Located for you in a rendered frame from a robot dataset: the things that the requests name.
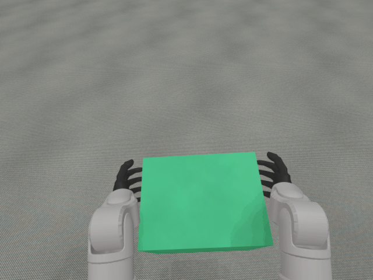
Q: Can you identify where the robot left hand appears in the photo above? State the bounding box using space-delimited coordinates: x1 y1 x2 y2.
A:
113 159 142 202

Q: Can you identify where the robot right hand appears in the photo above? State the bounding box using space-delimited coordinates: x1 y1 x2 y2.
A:
257 152 292 198

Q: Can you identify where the robot right forearm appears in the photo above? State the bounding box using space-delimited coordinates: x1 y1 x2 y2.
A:
268 182 332 280

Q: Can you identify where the robot left forearm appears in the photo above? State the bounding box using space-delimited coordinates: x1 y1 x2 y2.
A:
87 188 140 280

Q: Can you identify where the carton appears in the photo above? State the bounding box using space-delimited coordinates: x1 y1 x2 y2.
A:
138 152 274 254

